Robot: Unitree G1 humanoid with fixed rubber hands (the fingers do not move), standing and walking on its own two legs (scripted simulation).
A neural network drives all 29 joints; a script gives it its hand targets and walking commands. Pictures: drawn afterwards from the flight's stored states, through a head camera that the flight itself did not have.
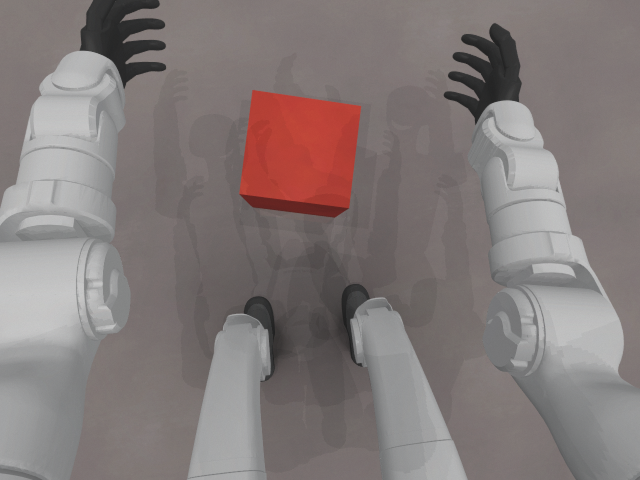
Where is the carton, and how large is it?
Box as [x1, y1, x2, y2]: [239, 90, 360, 217]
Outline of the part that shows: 252,90 239,193 254,207 334,217 348,208 360,106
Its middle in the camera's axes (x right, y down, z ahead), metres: -0.05 -0.16 +0.87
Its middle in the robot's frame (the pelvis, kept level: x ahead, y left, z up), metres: +0.53 -0.03 -0.53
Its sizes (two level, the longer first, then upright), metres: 0.210 0.200 0.250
